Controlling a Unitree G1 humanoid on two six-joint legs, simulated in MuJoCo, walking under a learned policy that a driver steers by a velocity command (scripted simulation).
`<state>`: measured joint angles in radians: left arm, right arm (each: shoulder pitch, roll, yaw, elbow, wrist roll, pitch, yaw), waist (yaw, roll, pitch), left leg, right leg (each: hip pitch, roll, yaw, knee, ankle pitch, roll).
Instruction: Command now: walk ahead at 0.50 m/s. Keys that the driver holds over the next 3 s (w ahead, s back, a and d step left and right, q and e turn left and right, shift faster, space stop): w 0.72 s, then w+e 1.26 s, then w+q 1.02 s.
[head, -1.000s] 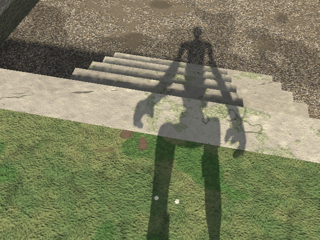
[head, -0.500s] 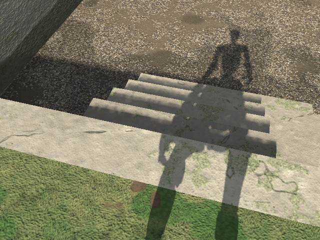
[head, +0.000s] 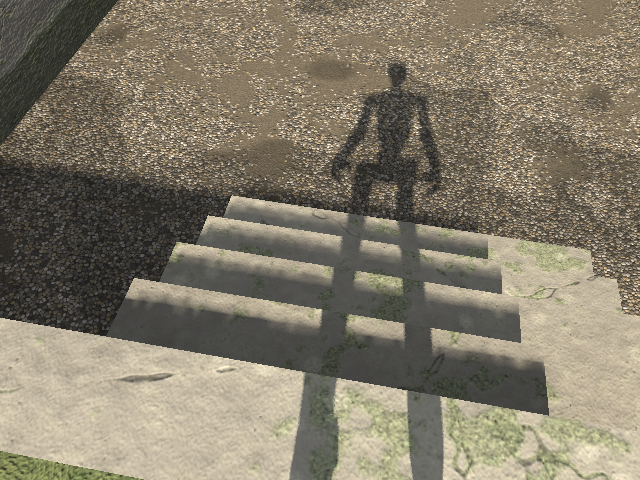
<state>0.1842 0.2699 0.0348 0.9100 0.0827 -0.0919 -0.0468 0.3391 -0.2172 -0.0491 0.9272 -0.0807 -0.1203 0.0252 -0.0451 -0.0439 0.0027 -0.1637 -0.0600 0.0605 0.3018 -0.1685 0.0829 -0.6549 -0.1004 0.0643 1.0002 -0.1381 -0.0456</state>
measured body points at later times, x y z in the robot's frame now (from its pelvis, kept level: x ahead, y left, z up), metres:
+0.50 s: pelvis +0.31 -0.07 +0.00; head +0.32 -0.07 +0.45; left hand +0.35 +0.19 -0.14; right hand +0.37 -0.33 -0.14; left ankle +0.27 +0.08 -0.67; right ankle +0.34 -0.15 -0.75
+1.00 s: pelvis +0.56 -0.01 -0.01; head +0.57 -0.01 +0.44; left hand +0.62 +0.23 -0.15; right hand +0.60 -0.27 -0.14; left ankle +0.59 +0.07 -0.75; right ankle +0.49 -0.15 -0.65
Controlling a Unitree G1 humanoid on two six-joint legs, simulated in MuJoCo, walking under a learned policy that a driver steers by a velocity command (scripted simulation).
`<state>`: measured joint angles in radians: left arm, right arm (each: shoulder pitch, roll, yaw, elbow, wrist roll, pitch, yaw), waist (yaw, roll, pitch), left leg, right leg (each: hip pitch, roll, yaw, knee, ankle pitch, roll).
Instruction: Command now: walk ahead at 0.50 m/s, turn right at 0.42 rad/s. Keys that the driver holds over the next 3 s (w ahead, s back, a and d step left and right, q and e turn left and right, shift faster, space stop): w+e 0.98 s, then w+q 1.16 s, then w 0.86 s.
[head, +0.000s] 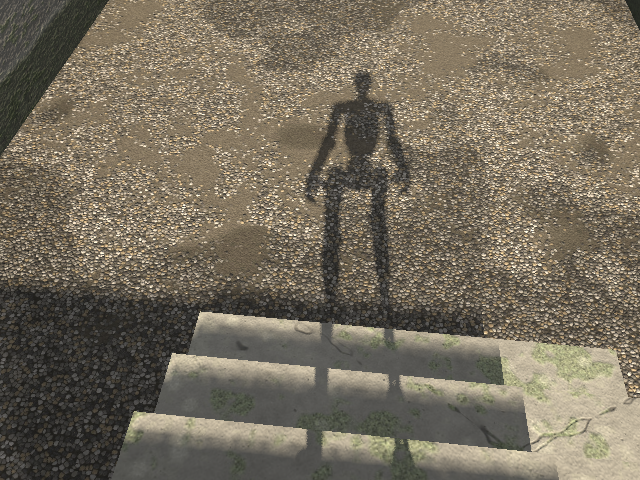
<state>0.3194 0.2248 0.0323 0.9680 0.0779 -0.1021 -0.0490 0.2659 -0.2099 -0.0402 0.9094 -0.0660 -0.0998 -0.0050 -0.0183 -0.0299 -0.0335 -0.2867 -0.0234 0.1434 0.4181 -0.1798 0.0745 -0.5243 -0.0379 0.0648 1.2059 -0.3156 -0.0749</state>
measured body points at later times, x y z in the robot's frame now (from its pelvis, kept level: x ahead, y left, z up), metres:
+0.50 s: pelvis +0.24 -0.08 -0.13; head +0.25 -0.10 +0.32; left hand +0.44 +0.08 -0.26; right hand +0.03 -0.19 -0.27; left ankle +0.03 +0.09 -0.73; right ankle +0.31 -0.20 -0.88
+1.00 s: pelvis +0.52 -0.14 -0.36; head +0.52 -0.13 +0.09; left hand +0.60 +0.07 -0.51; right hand +0.48 -0.40 -0.48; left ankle +0.60 -0.08 -1.10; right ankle +0.33 -0.21 -0.84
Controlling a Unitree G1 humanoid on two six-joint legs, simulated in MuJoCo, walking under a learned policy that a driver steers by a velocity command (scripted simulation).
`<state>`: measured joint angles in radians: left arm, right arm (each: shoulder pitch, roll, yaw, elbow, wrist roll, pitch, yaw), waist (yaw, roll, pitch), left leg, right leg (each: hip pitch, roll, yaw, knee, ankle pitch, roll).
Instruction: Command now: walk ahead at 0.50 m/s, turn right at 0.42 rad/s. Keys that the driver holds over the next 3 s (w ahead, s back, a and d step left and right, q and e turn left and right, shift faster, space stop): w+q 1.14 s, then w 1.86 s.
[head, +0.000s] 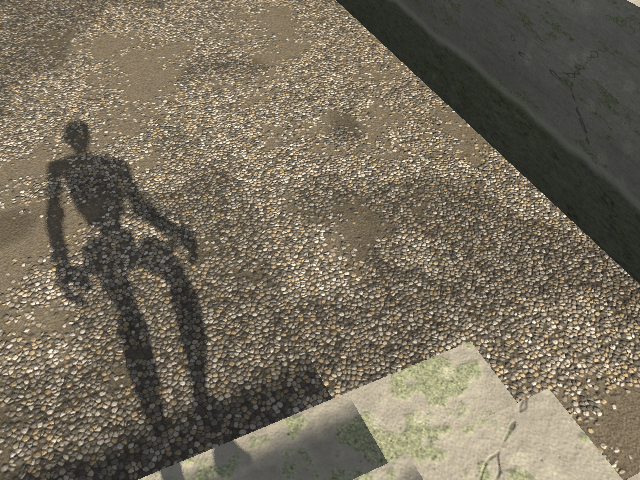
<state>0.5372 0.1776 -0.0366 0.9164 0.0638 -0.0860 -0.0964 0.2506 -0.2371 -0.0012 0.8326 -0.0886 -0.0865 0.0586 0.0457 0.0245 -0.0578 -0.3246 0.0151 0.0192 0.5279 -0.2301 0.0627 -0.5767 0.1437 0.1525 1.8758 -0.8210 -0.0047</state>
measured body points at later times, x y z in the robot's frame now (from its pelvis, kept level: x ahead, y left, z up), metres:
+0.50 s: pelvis +0.21 +0.01 -0.07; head +0.20 +0.02 +0.38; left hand +0.28 +0.26 -0.19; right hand +0.23 -0.22 -0.21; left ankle +0.10 +0.12 -0.65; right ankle +0.21 -0.10 -0.74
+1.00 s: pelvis +0.44 +0.10 -0.21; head +0.45 +0.10 +0.24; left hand +0.48 +0.37 -0.33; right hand +0.47 -0.12 -0.36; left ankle +0.37 +0.15 -0.92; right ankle +0.62 -0.01 -0.85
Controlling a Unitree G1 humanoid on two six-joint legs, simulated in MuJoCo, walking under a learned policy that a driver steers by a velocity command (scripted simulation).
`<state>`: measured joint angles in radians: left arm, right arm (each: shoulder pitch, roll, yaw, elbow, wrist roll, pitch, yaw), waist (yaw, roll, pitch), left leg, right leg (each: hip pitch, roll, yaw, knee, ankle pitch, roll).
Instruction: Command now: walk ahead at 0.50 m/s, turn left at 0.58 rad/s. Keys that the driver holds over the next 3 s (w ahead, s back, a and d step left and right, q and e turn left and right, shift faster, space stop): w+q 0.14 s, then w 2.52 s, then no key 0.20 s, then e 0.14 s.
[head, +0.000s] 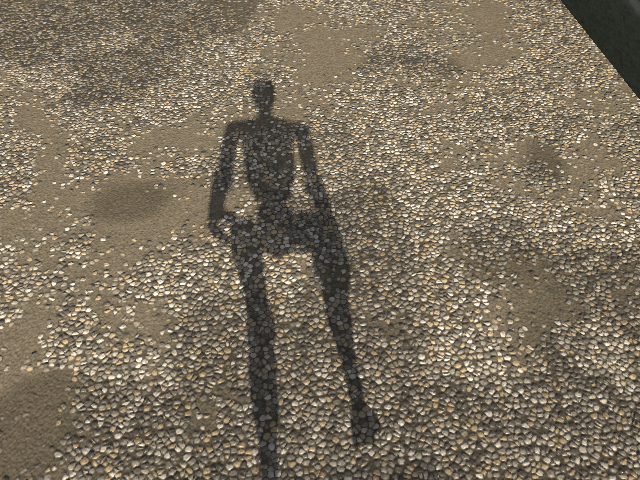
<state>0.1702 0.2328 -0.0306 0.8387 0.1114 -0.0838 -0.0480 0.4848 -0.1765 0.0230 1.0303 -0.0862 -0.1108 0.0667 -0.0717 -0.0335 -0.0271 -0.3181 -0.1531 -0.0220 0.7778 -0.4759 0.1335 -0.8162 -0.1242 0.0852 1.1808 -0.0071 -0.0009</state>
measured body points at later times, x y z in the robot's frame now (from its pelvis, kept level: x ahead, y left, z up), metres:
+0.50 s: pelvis +0.28 -0.07 -0.18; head +0.28 -0.07 +0.27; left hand +0.13 +0.12 -0.32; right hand +0.44 -0.27 -0.30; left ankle +0.47 +0.12 -0.80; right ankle +0.22 -0.15 -0.88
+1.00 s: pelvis +0.62 +0.01 -0.33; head +0.65 +0.01 +0.12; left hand +0.66 +0.28 -0.45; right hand +0.70 -0.22 -0.48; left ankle +0.60 +0.12 -1.06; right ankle +0.70 -0.14 -0.95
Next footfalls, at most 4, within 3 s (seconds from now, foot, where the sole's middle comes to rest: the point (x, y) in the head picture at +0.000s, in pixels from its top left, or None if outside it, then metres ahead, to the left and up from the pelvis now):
0.20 right None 0.26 -0.14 -0.92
0.80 left None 0.64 0.12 -1.10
1.18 right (339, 380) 0.94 -0.09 -1.10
1.76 left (245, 313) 1.20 0.18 -1.10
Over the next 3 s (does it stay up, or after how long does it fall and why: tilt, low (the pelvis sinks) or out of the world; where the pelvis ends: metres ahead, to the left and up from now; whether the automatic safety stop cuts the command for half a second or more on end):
stays up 1.66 0.18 -0.33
